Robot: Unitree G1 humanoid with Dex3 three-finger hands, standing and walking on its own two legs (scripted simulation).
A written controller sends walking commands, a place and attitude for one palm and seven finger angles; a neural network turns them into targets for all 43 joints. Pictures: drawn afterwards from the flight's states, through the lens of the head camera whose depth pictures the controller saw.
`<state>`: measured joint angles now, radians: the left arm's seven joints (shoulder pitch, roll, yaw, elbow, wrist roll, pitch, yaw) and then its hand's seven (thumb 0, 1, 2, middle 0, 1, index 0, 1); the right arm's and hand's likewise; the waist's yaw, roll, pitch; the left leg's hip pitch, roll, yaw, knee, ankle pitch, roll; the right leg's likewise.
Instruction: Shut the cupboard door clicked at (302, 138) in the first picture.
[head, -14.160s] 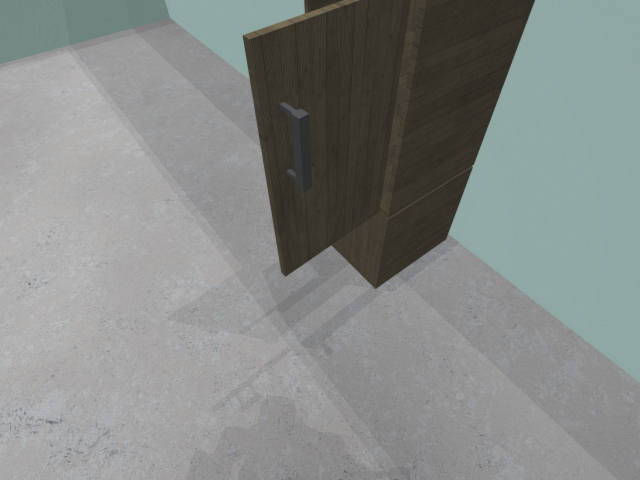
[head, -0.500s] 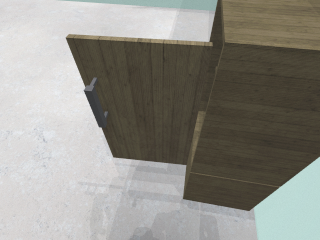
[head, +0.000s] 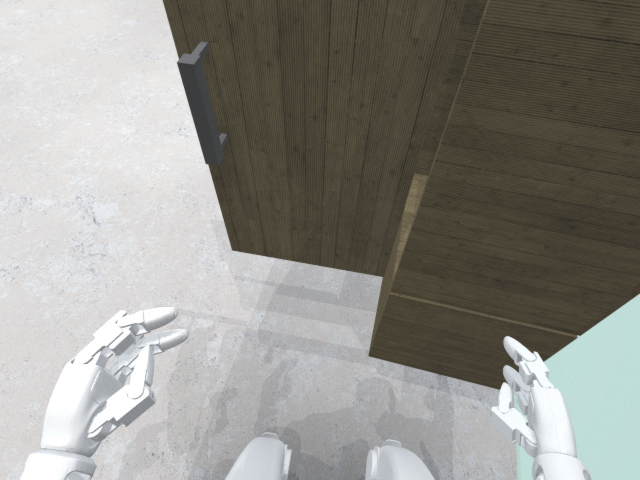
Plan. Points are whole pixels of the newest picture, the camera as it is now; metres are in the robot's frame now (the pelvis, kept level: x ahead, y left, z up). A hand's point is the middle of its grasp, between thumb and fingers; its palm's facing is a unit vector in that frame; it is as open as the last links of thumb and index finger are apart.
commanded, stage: raise the hand and make a fist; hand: left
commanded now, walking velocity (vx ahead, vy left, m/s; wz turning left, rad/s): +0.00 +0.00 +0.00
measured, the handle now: (208, 107) +0.55 +0.23 +0.14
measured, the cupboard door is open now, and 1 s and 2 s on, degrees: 93 93 93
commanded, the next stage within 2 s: bring the fist close to the handle in 1.40 s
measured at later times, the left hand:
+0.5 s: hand (134, 332) +0.24 +0.22 +0.10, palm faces -0.07 -1.00 -0.04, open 3.5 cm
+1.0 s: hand (136, 280) +0.27 +0.22 +0.14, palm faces -0.05 -1.00 -0.07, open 3.1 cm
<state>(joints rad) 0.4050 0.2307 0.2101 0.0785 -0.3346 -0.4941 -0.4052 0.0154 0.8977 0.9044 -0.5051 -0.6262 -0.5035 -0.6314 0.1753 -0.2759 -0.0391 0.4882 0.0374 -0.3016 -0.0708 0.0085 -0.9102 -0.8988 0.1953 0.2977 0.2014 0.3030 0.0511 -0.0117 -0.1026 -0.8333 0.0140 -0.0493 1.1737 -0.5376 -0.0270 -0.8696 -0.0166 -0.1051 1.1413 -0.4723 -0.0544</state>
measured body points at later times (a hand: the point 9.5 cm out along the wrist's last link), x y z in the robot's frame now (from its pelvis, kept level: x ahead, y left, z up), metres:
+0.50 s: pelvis +0.02 +0.05 +0.03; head +0.07 +0.06 +0.48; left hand +0.24 +0.28 +0.10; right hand +0.18 -0.19 -0.04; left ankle +0.03 +0.14 -0.65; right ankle +0.06 -0.09 -0.65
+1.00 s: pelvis +0.05 +0.03 +0.05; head +0.07 +0.02 +0.50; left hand +0.27 +0.27 +0.15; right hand +0.22 -0.19 -0.02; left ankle +0.03 +0.14 -0.65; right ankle +0.06 -0.09 -0.65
